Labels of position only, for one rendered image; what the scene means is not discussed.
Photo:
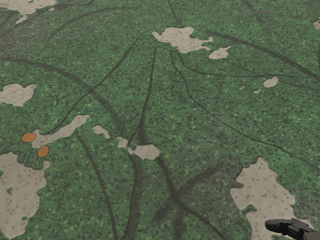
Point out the right robot hand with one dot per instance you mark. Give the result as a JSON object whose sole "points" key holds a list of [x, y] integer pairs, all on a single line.
{"points": [[293, 228]]}

